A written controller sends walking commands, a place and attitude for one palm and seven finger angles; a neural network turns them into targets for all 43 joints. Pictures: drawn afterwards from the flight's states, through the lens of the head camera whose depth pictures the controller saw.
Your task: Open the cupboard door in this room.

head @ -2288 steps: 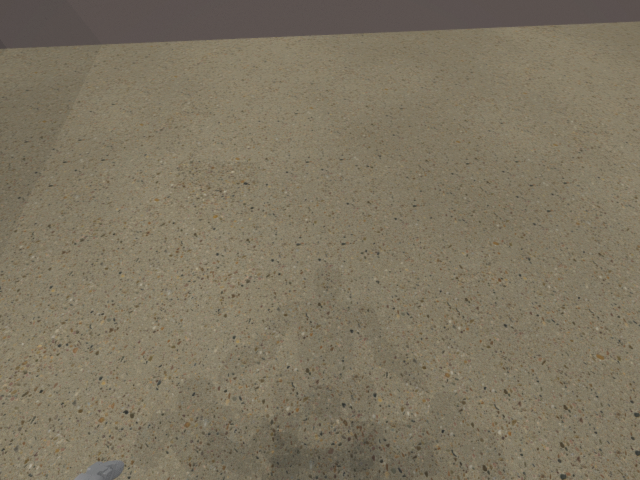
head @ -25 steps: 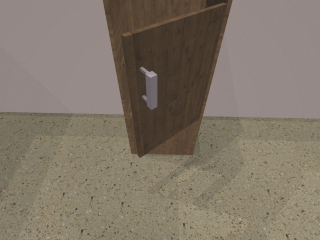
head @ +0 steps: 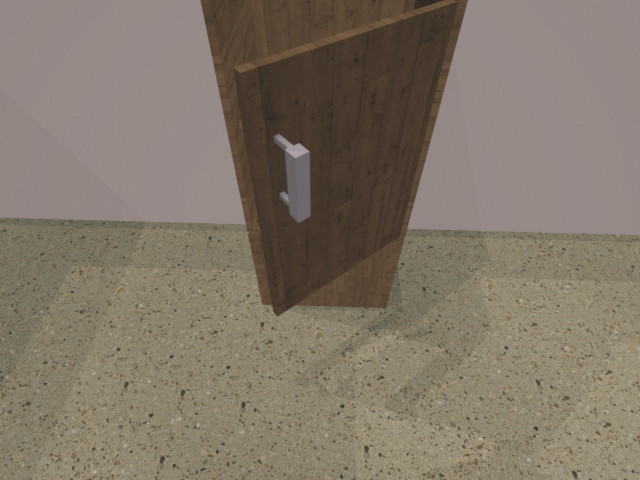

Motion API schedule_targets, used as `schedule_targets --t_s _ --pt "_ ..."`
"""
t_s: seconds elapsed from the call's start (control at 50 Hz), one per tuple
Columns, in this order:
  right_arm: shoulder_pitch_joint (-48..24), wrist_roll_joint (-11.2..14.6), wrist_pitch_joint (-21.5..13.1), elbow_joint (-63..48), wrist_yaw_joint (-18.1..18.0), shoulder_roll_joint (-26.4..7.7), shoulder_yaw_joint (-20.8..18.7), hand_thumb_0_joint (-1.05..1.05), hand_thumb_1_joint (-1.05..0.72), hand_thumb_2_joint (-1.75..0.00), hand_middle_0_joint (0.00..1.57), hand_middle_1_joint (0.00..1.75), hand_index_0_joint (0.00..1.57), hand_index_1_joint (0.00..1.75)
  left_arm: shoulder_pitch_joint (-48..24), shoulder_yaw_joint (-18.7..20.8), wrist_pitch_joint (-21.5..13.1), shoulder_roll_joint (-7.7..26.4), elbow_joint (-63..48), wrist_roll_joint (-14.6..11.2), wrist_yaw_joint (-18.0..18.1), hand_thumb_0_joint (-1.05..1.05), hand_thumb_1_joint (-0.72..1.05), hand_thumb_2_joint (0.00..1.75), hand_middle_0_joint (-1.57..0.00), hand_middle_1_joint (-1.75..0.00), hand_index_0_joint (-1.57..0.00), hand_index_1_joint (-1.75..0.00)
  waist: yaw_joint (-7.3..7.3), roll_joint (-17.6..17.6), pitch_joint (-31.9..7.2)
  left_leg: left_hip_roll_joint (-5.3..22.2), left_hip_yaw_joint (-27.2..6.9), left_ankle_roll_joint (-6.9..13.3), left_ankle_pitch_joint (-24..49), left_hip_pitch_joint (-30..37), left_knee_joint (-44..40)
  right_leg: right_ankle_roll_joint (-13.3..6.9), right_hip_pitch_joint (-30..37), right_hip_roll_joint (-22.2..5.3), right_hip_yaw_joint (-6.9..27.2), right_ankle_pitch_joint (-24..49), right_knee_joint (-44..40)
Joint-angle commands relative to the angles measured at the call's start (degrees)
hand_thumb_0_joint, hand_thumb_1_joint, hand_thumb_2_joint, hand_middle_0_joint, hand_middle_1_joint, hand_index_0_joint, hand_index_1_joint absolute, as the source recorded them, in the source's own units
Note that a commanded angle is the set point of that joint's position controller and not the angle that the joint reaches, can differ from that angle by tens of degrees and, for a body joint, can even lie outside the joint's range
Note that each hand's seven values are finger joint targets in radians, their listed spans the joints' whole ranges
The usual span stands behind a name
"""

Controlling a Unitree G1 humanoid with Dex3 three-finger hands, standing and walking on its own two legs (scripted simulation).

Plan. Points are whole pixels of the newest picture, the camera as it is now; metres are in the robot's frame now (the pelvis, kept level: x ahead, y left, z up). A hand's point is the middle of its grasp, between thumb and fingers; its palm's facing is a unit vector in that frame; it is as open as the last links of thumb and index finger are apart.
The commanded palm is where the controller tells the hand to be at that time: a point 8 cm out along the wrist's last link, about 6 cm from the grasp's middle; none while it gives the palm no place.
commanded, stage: walk to a spot facing it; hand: left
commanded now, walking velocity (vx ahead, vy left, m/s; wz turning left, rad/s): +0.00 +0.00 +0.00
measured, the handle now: (290, 178) +0.52 +0.08 +0.08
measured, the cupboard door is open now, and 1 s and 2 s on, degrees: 40 40 40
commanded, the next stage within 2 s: none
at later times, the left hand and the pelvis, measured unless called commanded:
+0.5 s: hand out of the picture +0.04 +0.20 -0.18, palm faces -0.10 -0.97 -0.23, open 7.4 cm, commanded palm none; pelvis -0.01 +0.01 -0.01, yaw -11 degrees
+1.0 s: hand out of the picture +0.11 +0.12 -0.17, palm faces -0.41 -0.88 -0.23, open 7.4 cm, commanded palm none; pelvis -0.03 -0.03 +0.00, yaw -28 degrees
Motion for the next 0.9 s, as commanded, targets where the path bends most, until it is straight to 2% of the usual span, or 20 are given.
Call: schedule_targets --t_s 0.0,0.12,0.28,0.34,0.36,0.38,0.4,0.42,0.44,0.48,0.54,0.6,0.64,0.66,0.68,0.7,0.72,0.74,0.8,0.88 --pt "3.6 -0.2 -0.6 -1.1 0.0 -4.2 -0.8 0.00 -0.90 -0.90 0.20 0.30 0.20 0.30 6.6 0.7 -0.6 5.4 -0.1 -0.2 0.2 0.00 0.90 0.90 -0.20 -0.30 -0.20 -0.30 0.11 -0.5 1.3 6.0 -3.7 2.3 15.1 4.3 -1.5 0.5 -5.5 -7.5 5.0 19.9 -4.3" --pt "3.5 -0.2 0.1 -1.4 -0.4 -5.0 -1.5 0.00 -0.90 -0.90 0.20 0.30 0.20 0.30 5.6 1.7 0.2 6.5 -1.1 0.0 0.2 0.00 0.90 0.90 -0.20 -0.30 -0.20 -0.30 0.08 -0.9 3.0 6.7 -1.8 1.9 13.9 3.2 0.9 0.1 -6.6 -7.3 6.2 23.2 -3.1" --pt "0.8 -0.4 1.1 -6.7 -0.7 -6.2 -4.0 0.00 -0.90 -0.90 0.20 0.30 0.20 0.30 1.7 4.7 1.9 10.4 -5.7 0.7 -0.7 0.00 0.90 0.90 -0.20 -0.30 -0.20 -0.30 -0.12 -4.0 2.6 6.4 4.6 -0.6 2.8 -2.8 9.8 -4.5 -8.1 -10.5 15.2 28.3 0.7" --pt "0.9 -0.3 0.8 -8.0 -0.7 -6.7 -4.2 0.00 -0.90 -0.90 0.20 0.30 0.20 0.30 0.0 5.1 2.1 11.3 -7.0 0.7 -0.9 0.00 0.90 0.90 -0.20 -0.30 -0.20 -0.30 -0.67 -1.3 1.3 7.4 4.3 -0.7 4.9 -0.1 7.6 -4.3 -10.0 -9.3 15.7 31.6 3.9" --pt "2.1 -0.4 0.5 -8.1 -0.8 -7.7 -4.5 0.00 -0.90 -0.90 0.20 0.30 0.20 0.30 -0.9 5.2 2.2 10.9 -7.8 0.6 -1.1 0.00 0.90 0.90 -0.20 -0.30 -0.20 -0.30 -1.26 2.2 0.1 9.8 2.1 0.4 10.7 4.0 4.4 -2.8 -12.7 -6.7 13.7 29.6 6.7" --pt "3.5 -0.7 0.3 -8.1 -1.1 -9.8 -4.8 0.00 -0.90 -0.90 0.20 0.30 0.20 0.30 -1.3 5.1 2.2 10.0 -8.6 0.4 -1.3 0.00 0.90 0.90 -0.20 -0.30 -0.20 -0.30 -1.44 8.3 -0.7 15.0 -4.0 3.4 16.1 8.3 0.6 -0.6 -17.8 -2.5 10.3 20.9 11.8" --pt "6.0 -1.0 0.1 -7.9 -1.2 -11.9 -5.3 0.00 -0.90 -0.90 0.20 0.30 0.20 0.30 -2.6 5.0 2.4 8.8 -9.7 0.2 -1.5 0.00 0.90 0.90 -0.20 -0.30 -0.20 -0.30 -1.97 15.7 -1.4 22.6 -11.9 8.4 20.0 10.5 -5.0 1.2 -22.5 1.2 5.3 -0.7 22.7" --pt "6.9 -1.0 -0.1 -8.1 -1.3 -12.2 -5.3 0.00 -0.90 -0.90 0.20 0.30 0.20 0.30 -4.7 5.1 2.7 8.9 -10.9 0.5 -1.8 0.00 0.90 0.90 -0.20 -0.30 -0.20 -0.30 -2.12 14.1 -1.5 26.9 -14.8 11.7 17.2 9.0 -8.4 1.9 -24.9 0.2 5.3 -14.0 34.1" --pt "6.3 -1.2 -0.3 -9.1 -1.3 -12.7 -5.2 0.00 -0.90 -0.90 0.20 0.30 0.20 0.30 -6.2 5.2 2.9 9.4 -11.7 0.7 -2.3 0.00 0.90 0.90 -0.20 -0.30 -0.20 -0.30 -1.91 8.3 -0.8 27.4 -14.1 12.1 11.2 5.6 -10.0 2.2 -25.7 -1.4 6.9 -14.4 39.6" --pt "0.5 -1.4 -0.4 -11.6 -0.7 -12.8 -5.1 0.00 -0.90 -0.90 0.20 0.30 0.20 0.30 -6.3 5.4 3.1 8.1 -12.2 0.9 -3.3 0.00 0.90 0.90 -0.20 -0.30 -0.20 -0.30 0.63 5.2 0.2 24.5 -7.1 9.8 3.8 2.5 -11.1 2.9 -26.6 -3.7 6.0 -9.0 40.1" --pt "-1.9 -1.4 -0.6 -12.8 -0.3 -13.3 -5.3 0.00 -0.90 -0.90 0.20 0.30 0.20 0.30 -6.5 5.1 3.4 8.1 -13.6 0.9 -4.1 0.00 0.90 0.90 -0.20 -0.30 -0.20 -0.30 0.82 8.0 -1.5 22.5 0.1 7.9 3.3 0.6 -10.1 3.2 -22.3 -4.7 3.6 -6.5 30.9" --pt "-2.4 -1.4 -0.2 -13.5 0.5 -14.9 -6.1 0.00 -0.90 -0.90 0.20 0.30 0.20 0.30 -5.6 4.8 2.7 8.7 -14.1 0.9 -4.2 0.00 0.90 0.90 -0.20 -0.30 -0.20 -0.30 0.90 9.3 -3.4 22.2 4.2 6.5 6.0 0.9 -4.7 3.1 -17.3 -3.2 0.3 -4.8 20.4" --pt "-3.1 -1.0 0.3 -14.2 0.9 -14.9 -6.5 0.00 -0.90 -0.90 0.20 0.30 0.20 0.30 -2.6 5.2 2.3 10.4 -13.6 1.1 -4.1 0.00 0.90 0.90 -0.20 -0.30 -0.20 -0.30 2.50 7.3 -4.2 19.8 8.0 3.3 3.3 -3.3 2.4 2.9 -9.8 -1.8 -1.8 4.6 10.9" --pt "-4.1 -0.6 0.6 -15.0 1.3 -13.2 -6.3 0.00 -0.90 -0.90 0.20 0.30 0.20 0.30 -0.6 5.9 1.7 13.5 -13.2 1.3 -3.8 0.00 0.90 0.90 -0.20 -0.30 -0.20 -0.30 4.08 -0.4 -3.6 16.0 11.2 0.1 -3.5 -8.5 11.3 1.7 -5.4 -5.2 3.2 10.1 2.7" --pt "-4.7 -0.3 0.9 -17.3 1.9 -8.5 -5.3 0.00 -0.90 -0.90 0.20 0.30 0.20 0.30 -0.7 7.2 1.0 21.0 -13.6 1.9 -2.8 0.00 0.90 0.90 -0.20 -0.30 -0.20 -0.30 4.40 -21.3 -2.2 6.7 14.6 -4.0 -22.0 -21.0 27.6 -5.0 -3.3 -20.4 27.2 18.9 -6.2" --pt "-8.4 -0.4 1.3 -18.7 1.9 -10.4 -5.4 0.00 -0.90 -0.90 0.20 0.30 0.20 0.30 1.1 7.1 1.3 22.9 -13.6 1.2 -2.4 0.00 0.90 0.90 -0.20 -0.30 -0.20 -0.30 6.62 -16.1 -2.1 6.1 6.0 -3.2 -25.1 -21.1 36.9 -9.5 -7.4 -23.6 30.0 21.9 -5.6" --pt "-9.2 -0.3 1.6 -18.8 1.7 -9.6 -5.7 0.00 -0.90 -0.90 0.20 0.30 0.20 0.30 -1.4 7.2 1.3 21.0 -14.0 1.4 -1.8 0.00 0.90 0.90 -0.20 -0.30 -0.20 -0.30 4.52 -16.1 -2.2 6.3 3.1 -2.9 -21.7 -23.0 41.8 -9.4 -7.2 -20.1 29.8 22.5 -4.2" --pt "-8.6 -0.3 1.5 -18.1 1.6 -10.2 -5.8 0.00 -0.90 -0.90 0.20 0.30 0.20 0.30 -5.0 6.6 1.4 19.3 -14.9 1.3 -1.6 0.00 0.90 0.90 -0.20 -0.30 -0.20 -0.30 2.98 -13.6 -1.7 7.2 1.2 -3.2 -17.4 -24.0 43.3 -9.1 -5.9 -17.7 25.9 22.5 -2.1" --pt "-7.0 -0.3 1.6 -17.3 1.9 -9.1 -5.4 0.00 -0.90 -0.90 0.20 0.30 0.20 0.30 -7.0 5.9 0.9 17.0 -16.1 1.2 -1.4 0.00 0.90 0.90 -0.20 -0.30 -0.20 -0.30 1.08 -7.0 -4.3 6.3 1.9 -4.1 -12.4 -19.4 40.2 -7.6 -6.1 -14.3 20.7 27.2 -0.4" --pt "-8.7 0.0 1.7 -18.2 1.7 -8.7 -5.3 0.00 -0.90 -0.90 0.20 0.30 0.20 0.30 -5.0 6.1 1.1 17.5 -15.7 1.4 -1.6 0.00 0.90 0.90 -0.20 -0.30 -0.20 -0.30 2.08 -7.0 -2.9 4.5 2.0 -4.1 -13.2 -16.8 32.7 -8.5 -7.1 -13.5 23.3 26.6 -1.4"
